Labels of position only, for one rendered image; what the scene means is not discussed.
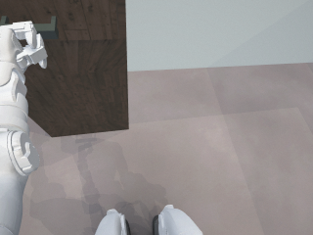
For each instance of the drawer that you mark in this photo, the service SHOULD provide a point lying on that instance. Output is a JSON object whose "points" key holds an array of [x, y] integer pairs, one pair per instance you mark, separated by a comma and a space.
{"points": [[76, 19]]}

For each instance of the robot left forearm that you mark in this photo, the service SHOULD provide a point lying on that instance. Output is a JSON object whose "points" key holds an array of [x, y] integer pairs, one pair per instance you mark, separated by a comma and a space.
{"points": [[13, 105]]}

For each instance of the right robot shin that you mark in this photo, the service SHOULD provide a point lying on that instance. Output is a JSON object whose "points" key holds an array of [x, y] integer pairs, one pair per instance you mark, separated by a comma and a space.
{"points": [[168, 207]]}

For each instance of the robot left upper arm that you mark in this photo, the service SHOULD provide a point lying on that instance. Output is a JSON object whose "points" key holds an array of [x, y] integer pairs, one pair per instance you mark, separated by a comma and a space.
{"points": [[18, 159]]}

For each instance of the right robot thigh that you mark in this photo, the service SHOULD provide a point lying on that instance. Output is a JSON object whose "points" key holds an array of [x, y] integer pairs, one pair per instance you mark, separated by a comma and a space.
{"points": [[176, 222]]}

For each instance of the handle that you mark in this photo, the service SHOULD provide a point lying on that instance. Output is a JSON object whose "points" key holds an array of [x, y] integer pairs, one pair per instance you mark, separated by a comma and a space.
{"points": [[46, 30]]}

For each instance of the left robot hand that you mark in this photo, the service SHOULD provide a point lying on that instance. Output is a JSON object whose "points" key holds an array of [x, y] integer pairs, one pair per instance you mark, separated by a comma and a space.
{"points": [[11, 51]]}

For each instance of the cabinet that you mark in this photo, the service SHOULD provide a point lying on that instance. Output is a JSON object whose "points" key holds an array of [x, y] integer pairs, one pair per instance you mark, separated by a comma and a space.
{"points": [[84, 88]]}

